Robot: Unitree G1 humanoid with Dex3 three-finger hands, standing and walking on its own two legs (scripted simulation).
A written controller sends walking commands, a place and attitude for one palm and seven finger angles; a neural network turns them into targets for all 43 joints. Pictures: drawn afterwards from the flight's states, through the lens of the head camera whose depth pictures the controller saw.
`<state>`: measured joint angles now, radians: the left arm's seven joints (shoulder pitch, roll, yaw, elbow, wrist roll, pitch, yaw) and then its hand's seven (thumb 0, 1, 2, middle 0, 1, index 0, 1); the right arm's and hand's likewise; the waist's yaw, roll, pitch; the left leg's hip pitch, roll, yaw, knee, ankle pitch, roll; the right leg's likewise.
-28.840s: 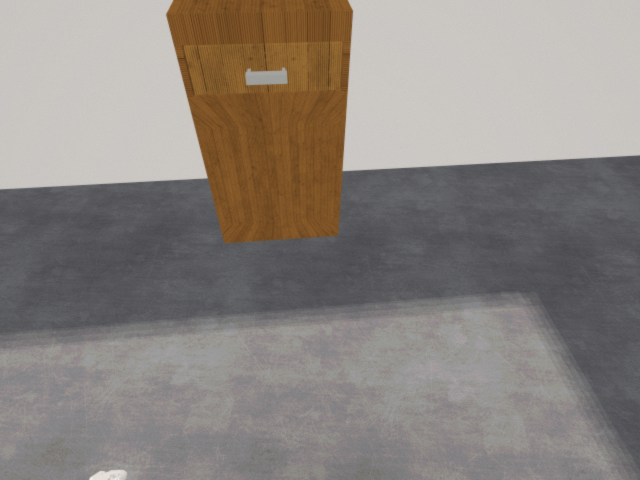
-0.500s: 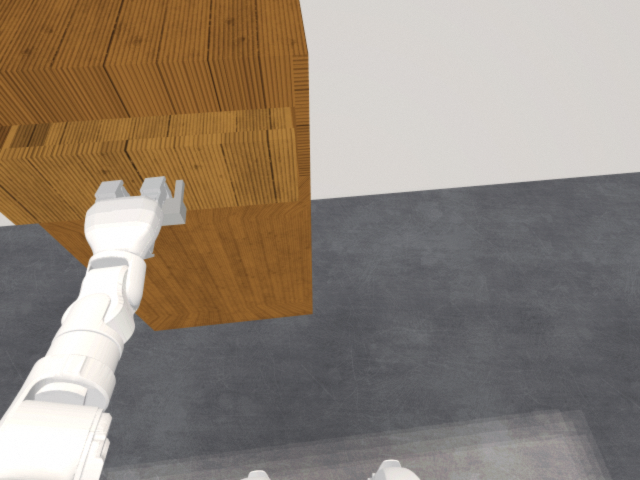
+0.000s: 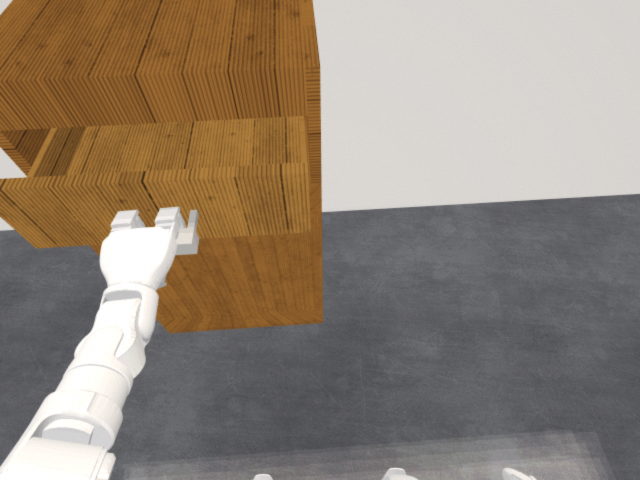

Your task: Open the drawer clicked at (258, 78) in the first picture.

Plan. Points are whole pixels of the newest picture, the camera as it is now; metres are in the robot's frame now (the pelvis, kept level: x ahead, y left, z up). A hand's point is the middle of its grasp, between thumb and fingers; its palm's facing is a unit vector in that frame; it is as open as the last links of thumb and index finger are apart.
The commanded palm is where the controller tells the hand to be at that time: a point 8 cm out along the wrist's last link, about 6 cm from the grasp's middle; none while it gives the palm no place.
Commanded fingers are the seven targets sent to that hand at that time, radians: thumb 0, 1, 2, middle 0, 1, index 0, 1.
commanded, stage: pull the drawer open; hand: left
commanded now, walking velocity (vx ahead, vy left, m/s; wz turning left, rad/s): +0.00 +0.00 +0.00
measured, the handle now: (156, 230) +0.44 +0.26 +0.01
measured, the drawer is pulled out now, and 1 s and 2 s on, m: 0.12 0.24 0.30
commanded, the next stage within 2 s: open the thumb to release the handle in 1.68 s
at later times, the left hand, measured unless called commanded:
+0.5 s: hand (149, 310) +0.33 +0.24 -0.01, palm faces -0.01 -0.01 -1.00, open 6.3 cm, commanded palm +0.29 +0.23 +0.04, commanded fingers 0.00 0.90 0.90 -0.40 -1.35 -0.40 -1.35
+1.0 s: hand (141, 359) +0.26 +0.23 -0.01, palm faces -0.02 -0.04 -1.00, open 6.3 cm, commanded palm +0.23 +0.23 +0.04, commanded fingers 0.00 0.90 0.90 -0.40 -1.35 -0.40 -1.35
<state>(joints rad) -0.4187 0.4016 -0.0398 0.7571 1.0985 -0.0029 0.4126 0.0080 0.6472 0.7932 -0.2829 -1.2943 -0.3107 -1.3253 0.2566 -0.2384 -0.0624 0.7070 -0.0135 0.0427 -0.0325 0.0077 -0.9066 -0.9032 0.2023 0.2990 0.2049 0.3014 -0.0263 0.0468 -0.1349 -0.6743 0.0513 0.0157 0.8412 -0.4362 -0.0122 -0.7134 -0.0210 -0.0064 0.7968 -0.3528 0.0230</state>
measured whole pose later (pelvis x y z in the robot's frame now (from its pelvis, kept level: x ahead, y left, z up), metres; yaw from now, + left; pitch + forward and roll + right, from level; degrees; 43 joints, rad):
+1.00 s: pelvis +0.01 -0.01 +0.01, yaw +0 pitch +11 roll +0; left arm 0.17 0.34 -0.07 0.21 1.09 0.07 0.43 0.04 0.64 0.79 -0.26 -1.31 -0.35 -1.32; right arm 0.15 -0.23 -0.04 0.65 -0.03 0.01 -0.03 0.01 -0.91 -0.90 0.20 0.30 0.20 0.30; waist 0.03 0.05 -0.12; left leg -0.53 0.06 0.02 0.79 -0.44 -0.03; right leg -0.59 -0.02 0.00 0.78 -0.38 0.01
